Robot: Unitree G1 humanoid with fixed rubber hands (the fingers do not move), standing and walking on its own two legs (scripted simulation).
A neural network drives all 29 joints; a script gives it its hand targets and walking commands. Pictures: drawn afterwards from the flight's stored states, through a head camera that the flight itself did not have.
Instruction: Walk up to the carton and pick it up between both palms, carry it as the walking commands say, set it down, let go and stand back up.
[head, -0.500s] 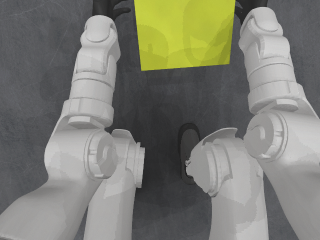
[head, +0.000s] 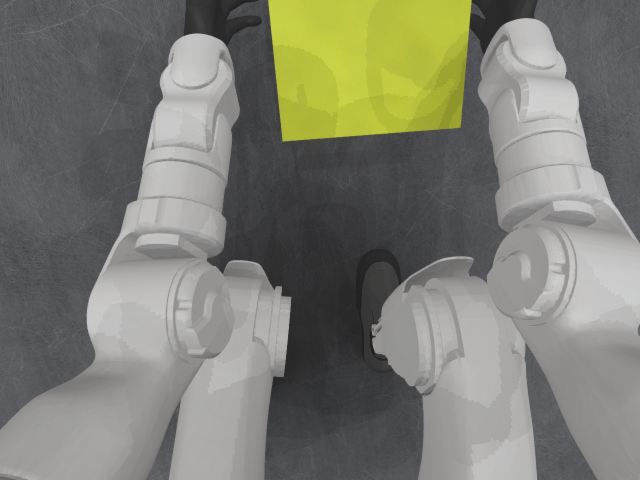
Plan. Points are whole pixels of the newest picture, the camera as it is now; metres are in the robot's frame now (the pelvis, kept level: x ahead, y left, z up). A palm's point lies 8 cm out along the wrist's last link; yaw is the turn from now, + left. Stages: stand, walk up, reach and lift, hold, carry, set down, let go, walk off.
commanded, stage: set down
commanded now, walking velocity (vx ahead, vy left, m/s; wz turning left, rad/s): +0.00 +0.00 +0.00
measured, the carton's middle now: (353, 47) +0.54 -0.07 -0.24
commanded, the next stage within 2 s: none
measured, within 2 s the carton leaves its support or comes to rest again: rests again in 0.52 s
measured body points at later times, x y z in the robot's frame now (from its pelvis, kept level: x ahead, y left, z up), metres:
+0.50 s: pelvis -0.01 +0.00 +0.00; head +0.36 -0.01 +0.26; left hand +0.52 +0.10 -0.19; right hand +0.52 -0.21 -0.19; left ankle +0.07 +0.10 -0.34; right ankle +0.13 -0.11 -0.34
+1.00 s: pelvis -0.02 +0.00 +0.02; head +0.34 -0.02 +0.29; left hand +0.54 +0.13 -0.14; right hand +0.51 -0.23 -0.15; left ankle +0.07 +0.10 -0.34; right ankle +0.13 -0.11 -0.34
